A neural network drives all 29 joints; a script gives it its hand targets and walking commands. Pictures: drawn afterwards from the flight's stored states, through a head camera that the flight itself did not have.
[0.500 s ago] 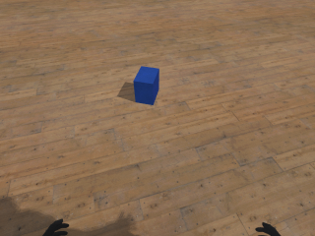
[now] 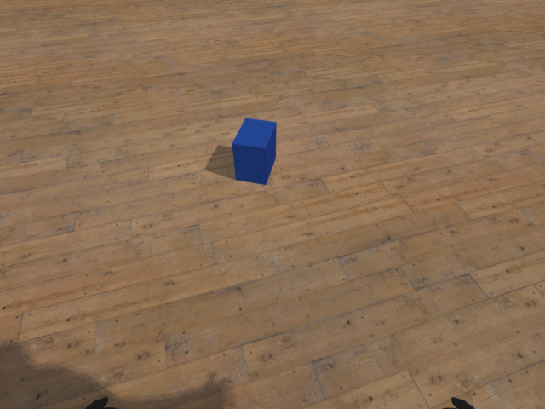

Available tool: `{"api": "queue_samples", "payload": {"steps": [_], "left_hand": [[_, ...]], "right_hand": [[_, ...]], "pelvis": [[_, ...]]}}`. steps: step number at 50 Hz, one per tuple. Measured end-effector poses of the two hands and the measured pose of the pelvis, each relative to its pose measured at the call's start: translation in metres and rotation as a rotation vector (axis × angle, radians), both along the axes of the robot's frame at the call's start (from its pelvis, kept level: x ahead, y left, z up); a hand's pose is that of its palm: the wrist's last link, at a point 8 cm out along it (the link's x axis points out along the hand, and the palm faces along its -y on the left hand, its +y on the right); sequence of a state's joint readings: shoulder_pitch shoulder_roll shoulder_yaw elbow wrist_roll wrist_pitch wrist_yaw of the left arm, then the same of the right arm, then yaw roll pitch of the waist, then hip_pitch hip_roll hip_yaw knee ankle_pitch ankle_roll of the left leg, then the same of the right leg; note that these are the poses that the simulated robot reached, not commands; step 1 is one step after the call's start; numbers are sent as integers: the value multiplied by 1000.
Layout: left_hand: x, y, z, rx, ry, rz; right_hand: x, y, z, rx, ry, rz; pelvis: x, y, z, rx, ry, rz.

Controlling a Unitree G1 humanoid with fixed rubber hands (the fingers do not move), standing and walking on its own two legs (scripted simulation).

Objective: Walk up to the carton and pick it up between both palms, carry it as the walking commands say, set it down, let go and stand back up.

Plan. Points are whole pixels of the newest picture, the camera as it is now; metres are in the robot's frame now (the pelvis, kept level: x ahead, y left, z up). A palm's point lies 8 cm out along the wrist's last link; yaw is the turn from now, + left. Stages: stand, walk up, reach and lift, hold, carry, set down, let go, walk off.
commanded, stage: stand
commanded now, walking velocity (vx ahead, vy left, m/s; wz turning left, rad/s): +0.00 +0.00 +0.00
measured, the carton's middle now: (255, 151) +1.49 +0.09 -0.63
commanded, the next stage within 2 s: walk up in 0.64 s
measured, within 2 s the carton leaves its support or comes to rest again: neither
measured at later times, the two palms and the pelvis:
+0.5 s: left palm out of the picture +0.11 +0.29 -0.09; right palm out of the picture +0.10 -0.29 -0.09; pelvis +0.00 +0.00 +0.02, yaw +0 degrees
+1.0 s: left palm out of the picture +0.07 +0.28 -0.10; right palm out of the picture +0.09 -0.29 -0.11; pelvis +0.01 -0.01 +0.01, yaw +1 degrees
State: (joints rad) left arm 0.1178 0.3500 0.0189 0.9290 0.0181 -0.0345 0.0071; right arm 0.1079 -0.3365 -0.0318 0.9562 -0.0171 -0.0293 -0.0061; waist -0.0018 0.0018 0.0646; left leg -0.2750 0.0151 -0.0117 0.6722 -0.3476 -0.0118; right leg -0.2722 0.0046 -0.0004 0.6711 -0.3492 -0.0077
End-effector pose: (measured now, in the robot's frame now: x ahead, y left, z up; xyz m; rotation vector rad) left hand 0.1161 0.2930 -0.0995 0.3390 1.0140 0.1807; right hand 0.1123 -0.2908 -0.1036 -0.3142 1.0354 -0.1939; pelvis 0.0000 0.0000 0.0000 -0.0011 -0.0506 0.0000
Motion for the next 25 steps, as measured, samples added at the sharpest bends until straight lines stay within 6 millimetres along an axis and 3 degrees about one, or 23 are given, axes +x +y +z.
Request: {"api": "queue_samples", "payload": {"steps": [25], "left_hand": [[-11, -2, 13, -8, 56, 20]], "right_hand": [[-12, 0, 12, 21, 59, -25]], "pelvis": [[-2, -2, 21, 1, -11, -2]]}}
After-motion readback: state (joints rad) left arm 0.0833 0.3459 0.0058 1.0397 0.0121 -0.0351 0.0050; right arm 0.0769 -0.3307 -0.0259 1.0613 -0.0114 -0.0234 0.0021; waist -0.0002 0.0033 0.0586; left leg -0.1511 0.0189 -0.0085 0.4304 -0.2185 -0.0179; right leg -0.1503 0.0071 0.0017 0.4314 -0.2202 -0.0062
